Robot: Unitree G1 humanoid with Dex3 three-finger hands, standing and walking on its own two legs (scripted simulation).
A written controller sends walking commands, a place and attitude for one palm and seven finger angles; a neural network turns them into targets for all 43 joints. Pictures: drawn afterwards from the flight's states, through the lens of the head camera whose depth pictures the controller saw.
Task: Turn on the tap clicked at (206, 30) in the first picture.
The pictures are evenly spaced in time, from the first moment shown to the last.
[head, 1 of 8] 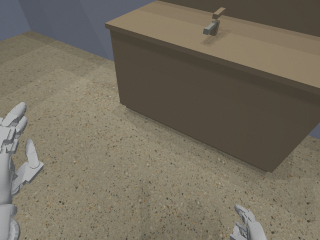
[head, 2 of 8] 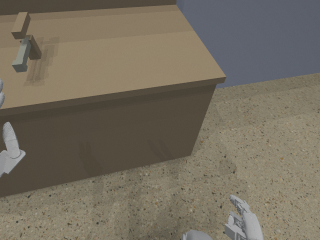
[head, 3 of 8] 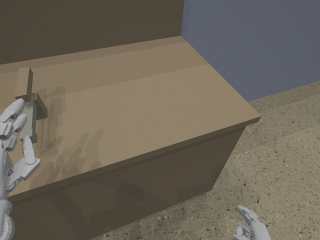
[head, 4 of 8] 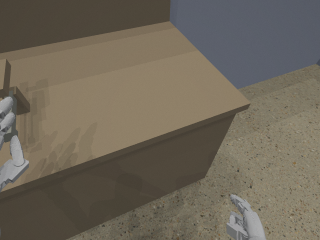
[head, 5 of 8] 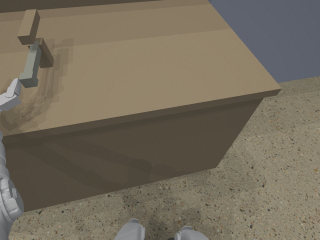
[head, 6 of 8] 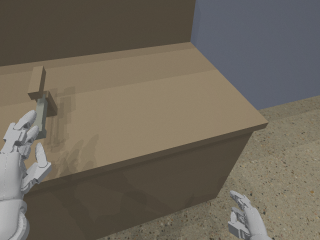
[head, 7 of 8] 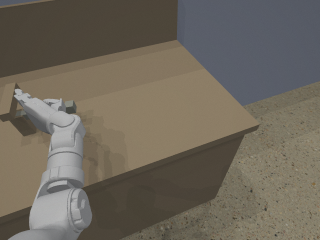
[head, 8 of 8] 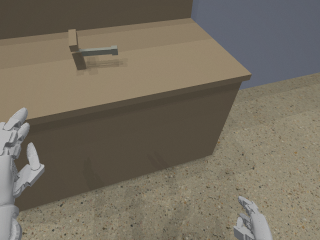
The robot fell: no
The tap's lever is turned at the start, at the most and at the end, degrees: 0 86 82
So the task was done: yes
